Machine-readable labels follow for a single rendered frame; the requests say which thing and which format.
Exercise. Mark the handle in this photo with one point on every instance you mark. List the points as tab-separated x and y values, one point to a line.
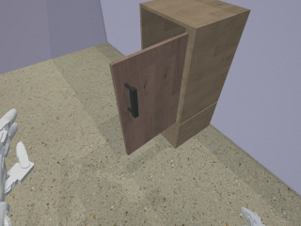
133	99

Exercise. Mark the left robot hand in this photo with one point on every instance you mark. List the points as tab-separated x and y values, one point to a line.
17	174

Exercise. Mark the right robot hand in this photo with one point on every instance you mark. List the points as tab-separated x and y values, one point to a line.
253	218

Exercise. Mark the cupboard door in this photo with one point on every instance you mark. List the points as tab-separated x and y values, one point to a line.
156	73

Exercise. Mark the robot left forearm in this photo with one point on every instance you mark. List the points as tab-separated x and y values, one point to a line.
4	219

